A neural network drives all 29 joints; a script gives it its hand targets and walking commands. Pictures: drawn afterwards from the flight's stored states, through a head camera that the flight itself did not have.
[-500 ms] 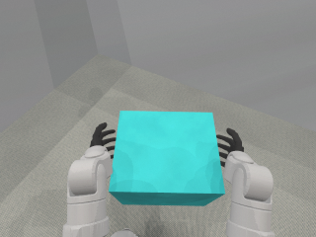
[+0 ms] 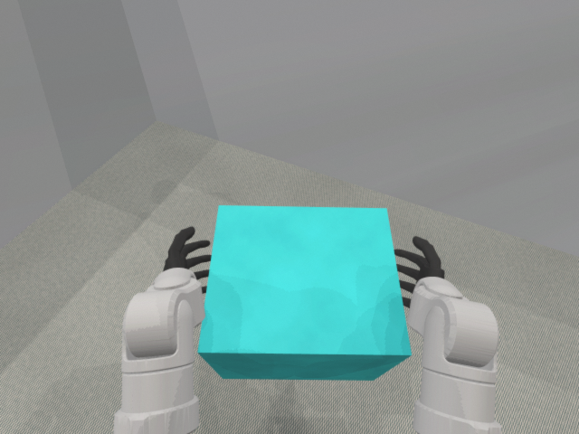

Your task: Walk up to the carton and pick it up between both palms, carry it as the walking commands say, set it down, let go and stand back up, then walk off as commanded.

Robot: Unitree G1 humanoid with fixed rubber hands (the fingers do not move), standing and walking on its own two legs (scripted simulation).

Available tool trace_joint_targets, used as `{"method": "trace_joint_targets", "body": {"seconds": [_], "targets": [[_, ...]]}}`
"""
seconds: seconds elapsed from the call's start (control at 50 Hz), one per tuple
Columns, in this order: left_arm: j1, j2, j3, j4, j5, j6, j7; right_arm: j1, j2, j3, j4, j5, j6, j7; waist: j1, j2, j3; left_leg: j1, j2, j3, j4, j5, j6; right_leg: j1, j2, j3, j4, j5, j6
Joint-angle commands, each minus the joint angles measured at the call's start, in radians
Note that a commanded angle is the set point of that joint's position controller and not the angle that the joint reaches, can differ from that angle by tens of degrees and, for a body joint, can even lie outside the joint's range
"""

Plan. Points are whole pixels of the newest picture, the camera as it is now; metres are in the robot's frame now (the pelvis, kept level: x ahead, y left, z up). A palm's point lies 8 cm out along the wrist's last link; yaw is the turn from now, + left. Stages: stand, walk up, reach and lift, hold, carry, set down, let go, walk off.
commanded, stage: carry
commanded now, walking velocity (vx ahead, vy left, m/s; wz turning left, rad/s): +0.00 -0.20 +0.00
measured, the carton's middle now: (300, 298) +0.31 +0.00 -0.01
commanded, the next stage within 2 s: none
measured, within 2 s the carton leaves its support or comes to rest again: neither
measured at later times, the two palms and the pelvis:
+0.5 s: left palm (198, 324) +0.24 +0.13 +0.06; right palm (460, 320) +0.25 -0.19 +0.08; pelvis -0.04 -0.05 +0.01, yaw +2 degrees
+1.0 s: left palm (282, 386) +0.17 +0.02 +0.06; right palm (556, 375) +0.19 -0.29 +0.06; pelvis -0.10 -0.16 +0.00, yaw +5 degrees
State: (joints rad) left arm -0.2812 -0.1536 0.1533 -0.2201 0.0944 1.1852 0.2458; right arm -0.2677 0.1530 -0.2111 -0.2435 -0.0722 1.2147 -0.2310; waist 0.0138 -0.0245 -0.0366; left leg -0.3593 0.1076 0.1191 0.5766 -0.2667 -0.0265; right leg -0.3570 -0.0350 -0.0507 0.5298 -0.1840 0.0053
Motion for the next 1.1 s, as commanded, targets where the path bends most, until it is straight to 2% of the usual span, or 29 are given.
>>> {"method": "trace_joint_targets", "body": {"seconds": [0.0,0.04,0.06,0.08,0.2,0.24,0.28,0.32,0.34,0.36,0.4,0.48,0.54,0.58,0.66,0.68,0.7,0.72,0.74,0.78,0.82,0.86,0.9,0.96,0.98,1.02,1.04,1.06,1.08], "targets": [[-0.488,-0.949,-0.682,-0.070,-0.436,0.025,-0.438,-0.548,0.940,0.782,-0.079,0.392,0.006,0.423,-0.022,-0.305,-0.351,-0.158,-0.034,0.022,0.365,-0.387,-0.026,0.324,-0.308,0.249,-0.091,0.772,-0.108],[-0.518,-0.962,-0.681,-0.069,-0.435,0.023,-0.450,-0.597,0.958,0.790,-0.085,0.400,0.001,0.421,-0.008,-0.203,-0.327,-0.165,-0.056,0.007,0.416,-0.333,-0.026,0.298,-0.238,0.109,-0.067,0.670,-0.150],[-0.435,-0.956,-0.660,-0.029,-0.419,0.023,-0.451,-0.601,0.943,0.794,-0.108,0.410,-0.002,0.418,-0.008,-0.232,-0.359,-0.196,-0.062,0.016,0.435,-0.301,-0.024,0.317,-0.219,0.104,-0.067,0.667,-0.158],[-0.489,-0.957,-0.679,-0.094,-0.434,0.016,-0.447,-0.596,0.945,0.787,-0.125,0.409,-0.011,0.413,-0.006,-0.153,-0.394,-0.206,-0.061,0.014,0.460,-0.291,-0.017,0.337,-0.210,0.093,-0.064,0.639,-0.163],[-0.483,-0.965,-0.669,-0.063,-0.412,0.019,-0.442,-0.617,0.942,0.798,-0.112,0.422,0.002,0.411,0.001,-0.207,-0.359,-0.084,-0.094,0.029,0.199,-0.230,0.005,0.255,-0.198,0.129,-0.068,0.517,-0.194],[-0.445,-0.959,-0.671,-0.056,-0.406,0.017,-0.436,-0.592,0.930,0.795,-0.127,0.429,-0.005,0.415,-0.005,-0.156,-0.431,0.020,-0.084,0.041,0.038,-0.120,0.005,0.270,-0.191,0.105,-0.032,0.478,-0.178],[-0.479,-0.968,-0.689,-0.052,-0.420,0.019,-0.424,-0.553,0.955,0.758,-0.060,0.419,0.002,0.429,-0.033,0.006,-0.463,0.294,0.057,-0.061,-0.197,0.178,0.015,0.112,-0.129,0.040,0.079,0.346,-0.076],[-0.523,-0.979,-0.727,-0.099,-0.434,0.010,-0.418,-0.492,0.968,0.749,-0.038,0.407,-0.011,0.438,-0.026,0.357,-0.401,0.479,0.451,-0.475,-0.150,0.838,0.110,-0.282,0.006,0.012,0.375,-0.365,0.034],[-0.590,-0.994,-0.739,-0.131,-0.449,0.001,-0.420,-0.534,0.973,0.736,-0.089,0.426,-0.021,0.445,-0.038,0.240,-0.396,0.401,0.434,-0.455,-0.145,0.809,0.202,-0.294,0.018,0.065,0.532,-0.378,0.016],[-0.528,-0.984,-0.739,-0.107,-0.428,0.000,-0.416,-0.537,0.974,0.748,-0.077,0.431,-0.015,0.452,-0.036,0.163,-0.379,0.412,0.366,-0.332,-0.121,0.807,0.217,-0.292,0.008,0.078,0.585,-0.317,0.011],[-0.509,-0.989,-0.735,-0.098,-0.424,0.000,-0.412,-0.545,0.941,0.742,-0.127,0.420,-0.021,0.454,-0.027,0.116,-0.403,0.426,0.278,-0.275,-0.105,0.789,0.133,-0.309,0.012,0.078,0.604,-0.243,0.029],[-0.583,-0.994,-0.772,-0.132,-0.435,0.005,-0.396,-0.534,0.950,0.711,-0.068,0.414,-0.012,0.456,-0.034,0.268,-0.353,0.449,0.240,-0.229,-0.091,0.900,0.133,-0.330,0.056,-0.011,0.504,-0.269,0.035],[-0.544,-1.007,-0.769,-0.120,-0.447,0.006,-0.400,-0.586,0.936,0.735,-0.150,0.424,-0.017,0.445,-0.034,0.205,-0.384,0.401,0.275,-0.230,-0.089,0.808,0.151,-0.280,0.022,-0.002,0.454,-0.259,0.042],[-0.549,-0.965,-0.764,-0.153,-0.440,0.012,-0.403,-0.475,0.912,0.708,-0.057,0.381,-0.007,0.449,-0.026,0.321,-0.368,0.296,0.239,-0.182,-0.104,0.619,0.107,-0.178,-0.004,0.014,0.323,-0.237,0.021],[-0.470,-0.954,-0.722,-0.084,-0.425,0.025,-0.421,-0.501,0.925,0.750,-0.041,0.384,0.002,0.441,-0.003,0.269,-0.317,0.156,0.217,-0.111,-0.049,0.367,0.076,0.012,0.007,-0.046,0.024,-0.145,0.004],[-0.446,-0.966,-0.684,-0.006,-0.415,0.033,-0.429,-0.489,0.927,0.744,-0.009,0.369,0.007,0.430,-0.006,0.137,-0.333,0.121,0.163,-0.073,0.013,0.289,0.045,0.099,0.013,-0.052,-0.097,-0.053,-0.001],[-0.439,-0.943,-0.682,-0.046,-0.416,0.028,-0.435,-0.503,0.913,0.749,-0.050,0.376,0.000,0.426,-0.011,0.020,-0.369,0.020,0.115,-0.057,0.120,0.207,0.020,0.243,-0.085,0.059,-0.145,0.145,-0.018],[-0.425,-0.931,-0.664,0.020,-0.413,0.036,-0.446,-0.492,0.915,0.769,-0.019,0.374,0.004,0.422,-0.014,-0.289,-0.317,-0.202,0.001,0.015,0.310,-0.285,-0.029,0.303,-0.282,0.309,-0.163,0.467,-0.086],[-0.470,-0.953,-0.664,0.002,-0.412,0.026,-0.445,-0.620,0.933,0.801,-0.073,0.411,-0.004,0.427,-0.015,-0.317,-0.308,-0.199,-0.048,0.019,0.519,-0.428,-0.030,0.246,-0.321,0.312,-0.130,0.604,-0.136],[-0.505,-0.982,-0.670,-0.037,-0.414,0.019,-0.451,-0.659,0.950,0.795,-0.107,0.417,-0.014,0.424,0.005,-0.222,-0.315,-0.217,-0.069,-0.014,0.561,-0.351,-0.021,0.235,-0.245,0.150,-0.113,0.455,-0.183],[-0.523,-0.972,-0.673,-0.063,-0.436,0.019,-0.457,-0.607,0.977,0.798,-0.067,0.417,-0.010,0.419,-0.009,-0.173,-0.335,-0.227,-0.068,-0.016,0.554,-0.266,-0.020,0.259,-0.177,0.121,-0.115,0.312,-0.138],[-0.490,-0.969,-0.647,-0.060,-0.420,0.014,-0.455,-0.656,0.960,0.812,-0.130,0.430,-0.011,0.409,-0.001,-0.205,-0.387,-0.205,-0.085,-0.003,0.481,-0.261,-0.009,0.272,-0.198,0.168,-0.124,0.270,-0.167],[-0.483,-0.967,-0.663,-0.077,-0.417,0.016,-0.447,-0.598,0.950,0.798,-0.110,0.428,-0.012,0.407,0.002,-0.135,-0.451,-0.165,-0.093,0.003,0.375,-0.268,-0.010,0.327,-0.213,0.172,-0.082,0.402,-0.185],[-0.400,-0.961,-0.654,0.011,-0.395,0.022,-0.446,-0.604,0.923,0.808,-0.115,0.418,-0.014,0.406,0.004,-0.208,-0.387,-0.082,-0.115,0.042,0.157,-0.238,-0.004,0.266,-0.189,0.156,-0.060,0.532,-0.192],[-0.492,-0.967,-0.687,-0.065,-0.424,0.016,-0.439,-0.580,0.950,0.780,-0.083,0.424,-0.011,0.410,-0.003,-0.145,-0.438,-0.014,-0.123,0.036,0.070,-0.185,-0.003,0.271,-0.187,0.156,-0.038,0.491,-0.182],[-0.563,-0.983,-0.729,-0.115,-0.448,0.002,-0.427,-0.590,0.952,0.758,-0.092,0.419,-0.015,0.420,-0.029,-0.036,-0.494,0.243,-0.011,-0.018,-0.203,0.079,0.001,0.160,-0.152,0.089,0.039,0.410,-0.112],[-0.529,-0.963,-0.741,-0.105,-0.441,0.003,-0.424,-0.492,0.948,0.745,-0.041,0.397,-0.018,0.425,-0.045,0.071,-0.461,0.386,0.164,-0.232,-0.256,0.118,0.056,-0.053,-0.095,0.059,0.128,0.120,-0.054],[-0.453,-0.995,-0.717,-0.043,-0.426,0.012,-0.426,-0.520,0.923,0.755,-0.095,0.400,-0.024,0.425,-0.035,0.327,-0.441,0.512,0.438,-0.513,-0.193,0.635,0.126,-0.278,0.005,0.007,0.330,-0.330,0.020],[-0.518,-0.984,-0.736,-0.105,-0.420,-0.001,-0.419,-0.558,0.967,0.764,-0.110,0.443,-0.030,0.442,-0.041,0.273,-0.373,0.407,0.436,-0.498,-0.149,0.757,0.201,-0.328,0.041,0.091,0.502,-0.389,0.019]]}}
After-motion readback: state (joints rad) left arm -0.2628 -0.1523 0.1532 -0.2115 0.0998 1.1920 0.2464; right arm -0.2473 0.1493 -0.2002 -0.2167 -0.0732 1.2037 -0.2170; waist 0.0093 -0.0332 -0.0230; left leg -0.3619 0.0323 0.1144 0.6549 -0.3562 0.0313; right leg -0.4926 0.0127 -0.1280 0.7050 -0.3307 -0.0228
